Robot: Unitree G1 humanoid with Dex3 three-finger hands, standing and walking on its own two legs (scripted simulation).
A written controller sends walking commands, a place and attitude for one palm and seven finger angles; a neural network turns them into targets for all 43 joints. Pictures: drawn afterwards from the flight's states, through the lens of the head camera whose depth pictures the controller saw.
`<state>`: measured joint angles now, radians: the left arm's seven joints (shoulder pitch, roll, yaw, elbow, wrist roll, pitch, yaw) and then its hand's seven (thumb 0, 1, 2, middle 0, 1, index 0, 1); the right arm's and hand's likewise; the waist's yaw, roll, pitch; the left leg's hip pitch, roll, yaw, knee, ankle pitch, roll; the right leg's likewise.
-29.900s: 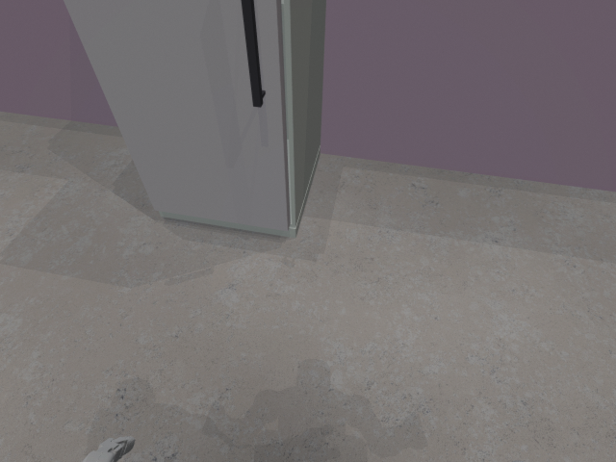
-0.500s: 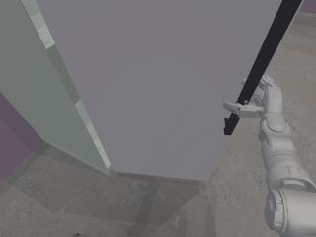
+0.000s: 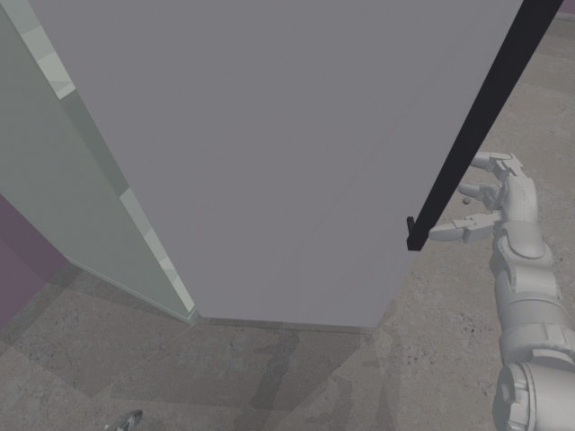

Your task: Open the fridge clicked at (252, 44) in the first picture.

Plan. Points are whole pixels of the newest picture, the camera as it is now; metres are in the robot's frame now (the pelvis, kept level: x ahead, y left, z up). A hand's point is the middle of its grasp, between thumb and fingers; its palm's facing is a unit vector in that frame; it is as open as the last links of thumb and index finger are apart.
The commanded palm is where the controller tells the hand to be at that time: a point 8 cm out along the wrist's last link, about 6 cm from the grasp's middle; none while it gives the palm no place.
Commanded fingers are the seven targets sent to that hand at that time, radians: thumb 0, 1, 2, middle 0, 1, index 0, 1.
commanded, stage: slip the hand off the handle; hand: right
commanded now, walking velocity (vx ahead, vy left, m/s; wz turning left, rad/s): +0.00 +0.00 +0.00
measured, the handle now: (456, 144) +0.49 -0.17 +0.15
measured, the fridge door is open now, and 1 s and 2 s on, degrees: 68 68 68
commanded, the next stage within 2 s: draw the hand back to the body in 1.16 s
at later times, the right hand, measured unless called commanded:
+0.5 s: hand (508, 210) +0.43 -0.25 +0.09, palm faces +0.16 +0.98 -0.14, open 14.7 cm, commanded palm +0.39 -0.29 +0.10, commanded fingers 0.00 0.55 -0.20 0.25 1.15 0.25 1.15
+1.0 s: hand (519, 263) +0.35 -0.25 +0.08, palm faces +0.16 +0.98 -0.13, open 14.7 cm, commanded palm +0.31 -0.29 +0.10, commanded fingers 0.00 0.55 -0.20 0.25 1.15 0.25 1.15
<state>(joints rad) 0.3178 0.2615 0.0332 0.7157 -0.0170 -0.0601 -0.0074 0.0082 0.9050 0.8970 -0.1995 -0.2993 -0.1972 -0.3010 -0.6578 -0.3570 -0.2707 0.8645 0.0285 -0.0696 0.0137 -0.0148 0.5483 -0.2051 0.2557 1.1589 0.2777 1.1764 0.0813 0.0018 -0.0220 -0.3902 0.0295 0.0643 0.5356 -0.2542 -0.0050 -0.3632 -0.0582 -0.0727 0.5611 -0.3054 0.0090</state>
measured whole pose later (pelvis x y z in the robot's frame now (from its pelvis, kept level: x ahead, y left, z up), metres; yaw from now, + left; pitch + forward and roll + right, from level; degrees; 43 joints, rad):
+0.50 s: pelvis +0.00 +0.00 -0.01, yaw +0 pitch +7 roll +1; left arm 0.33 0.26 0.01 0.70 -0.04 -0.03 0.03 0.01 0.90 0.90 -0.20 -0.30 -0.20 -0.30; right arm -0.63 -0.47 -0.35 0.88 0.06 -0.15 0.16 -0.02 0.55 -0.20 0.25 1.15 0.25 1.15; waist 0.07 0.00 -0.03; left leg -0.44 0.03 0.07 0.60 -0.28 0.00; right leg -0.43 -0.06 -0.06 0.64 -0.34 0.01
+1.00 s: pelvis -0.01 -0.01 +0.00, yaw -1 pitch +4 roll +1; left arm 0.25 0.25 0.00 0.65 -0.05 -0.07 0.05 0.01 0.90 0.90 -0.20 -0.30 -0.20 -0.30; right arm -0.29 -0.37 -0.28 0.49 0.13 -0.06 0.15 -0.02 0.55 -0.20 0.25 1.15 0.25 1.15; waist 0.02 -0.01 -0.03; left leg -0.36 0.04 0.08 0.58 -0.28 -0.01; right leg -0.36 -0.05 -0.05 0.63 -0.34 0.00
